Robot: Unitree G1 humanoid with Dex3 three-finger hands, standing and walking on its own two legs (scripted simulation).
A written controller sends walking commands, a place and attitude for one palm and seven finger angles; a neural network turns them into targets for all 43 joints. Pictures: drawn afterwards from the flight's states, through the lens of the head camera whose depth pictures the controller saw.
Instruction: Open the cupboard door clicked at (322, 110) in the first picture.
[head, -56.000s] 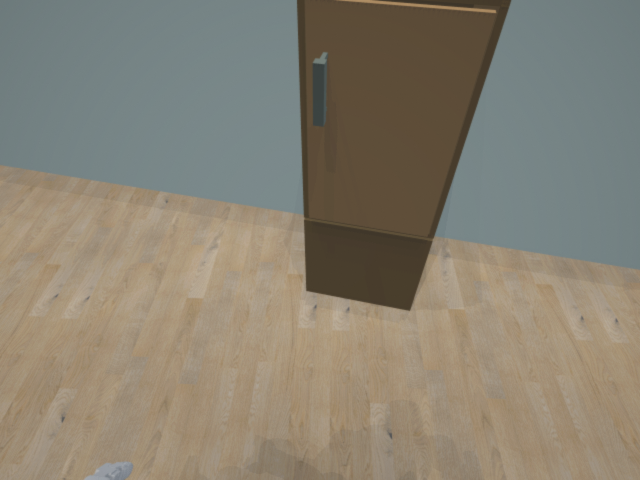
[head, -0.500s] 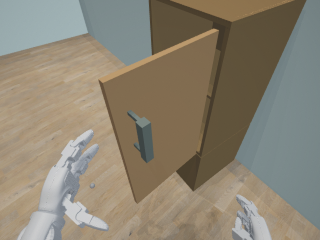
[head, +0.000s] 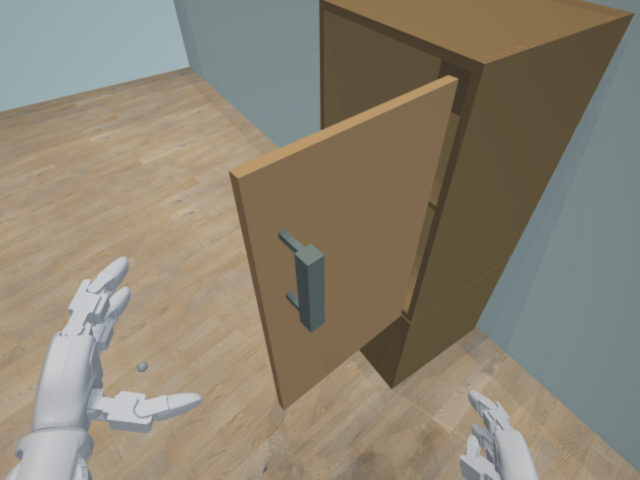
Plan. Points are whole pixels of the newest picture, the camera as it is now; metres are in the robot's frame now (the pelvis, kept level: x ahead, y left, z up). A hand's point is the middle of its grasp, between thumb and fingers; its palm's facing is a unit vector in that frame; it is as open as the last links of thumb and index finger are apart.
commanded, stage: draw the hand back to the body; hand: left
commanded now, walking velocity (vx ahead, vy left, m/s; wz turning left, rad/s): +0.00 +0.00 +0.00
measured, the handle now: (300, 281) +0.34 +0.07 +0.08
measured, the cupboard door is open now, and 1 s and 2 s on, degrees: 96 96 96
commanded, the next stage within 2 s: step back with the hand held close in 0.84 s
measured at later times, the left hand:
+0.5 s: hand (93, 322) +0.21 +0.25 +0.16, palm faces +0.43 -0.80 -0.42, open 8.7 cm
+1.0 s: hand (99, 333) +0.20 +0.23 +0.16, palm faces +0.43 -0.81 -0.40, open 7.4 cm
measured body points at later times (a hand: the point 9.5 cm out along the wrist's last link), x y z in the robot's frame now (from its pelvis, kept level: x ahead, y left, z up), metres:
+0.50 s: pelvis +0.02 -0.01 +0.01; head +0.00 -0.03 +0.46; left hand +0.18 +0.29 +0.18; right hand +0.20 -0.23 -0.08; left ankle -0.01 +0.10 -0.73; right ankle +0.00 -0.11 -0.73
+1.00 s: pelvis +0.01 -0.02 +0.01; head -0.02 -0.05 +0.46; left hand +0.17 +0.28 +0.18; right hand +0.19 -0.25 -0.08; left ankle -0.01 +0.10 -0.73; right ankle +0.00 -0.11 -0.73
